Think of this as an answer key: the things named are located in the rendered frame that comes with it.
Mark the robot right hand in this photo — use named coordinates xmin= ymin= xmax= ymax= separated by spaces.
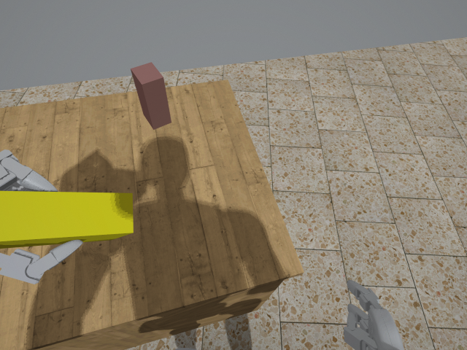
xmin=344 ymin=280 xmax=404 ymax=350

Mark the sponge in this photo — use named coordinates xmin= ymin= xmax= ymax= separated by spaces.
xmin=0 ymin=191 xmax=134 ymax=249

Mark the table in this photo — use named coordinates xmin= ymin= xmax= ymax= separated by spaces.
xmin=0 ymin=79 xmax=304 ymax=350

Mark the robot left hand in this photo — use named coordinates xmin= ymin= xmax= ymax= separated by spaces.
xmin=0 ymin=149 xmax=83 ymax=284

